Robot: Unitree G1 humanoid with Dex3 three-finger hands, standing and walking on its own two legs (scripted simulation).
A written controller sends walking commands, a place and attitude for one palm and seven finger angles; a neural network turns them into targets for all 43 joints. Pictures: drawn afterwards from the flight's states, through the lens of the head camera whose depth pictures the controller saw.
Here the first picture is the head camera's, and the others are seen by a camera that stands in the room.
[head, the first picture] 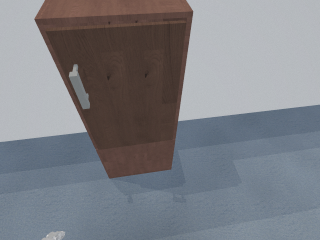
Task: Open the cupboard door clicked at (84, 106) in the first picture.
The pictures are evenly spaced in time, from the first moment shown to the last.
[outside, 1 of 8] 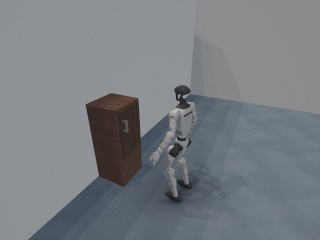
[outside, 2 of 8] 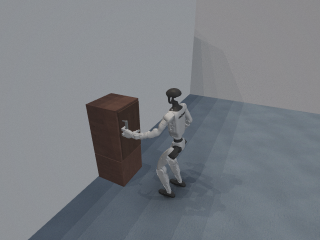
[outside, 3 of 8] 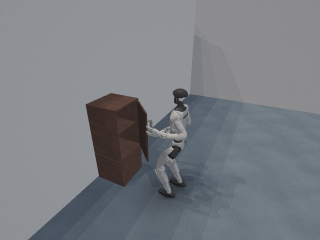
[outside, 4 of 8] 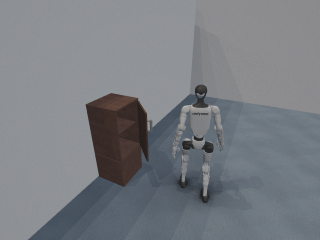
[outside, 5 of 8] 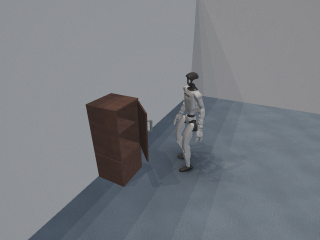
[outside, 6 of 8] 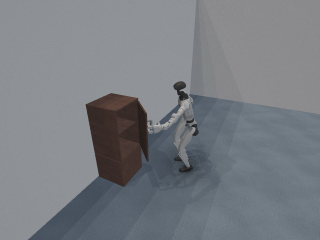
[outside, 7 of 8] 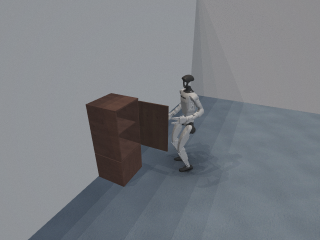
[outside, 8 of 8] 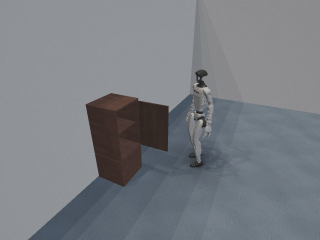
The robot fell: no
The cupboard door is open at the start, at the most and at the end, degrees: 1 94 92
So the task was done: yes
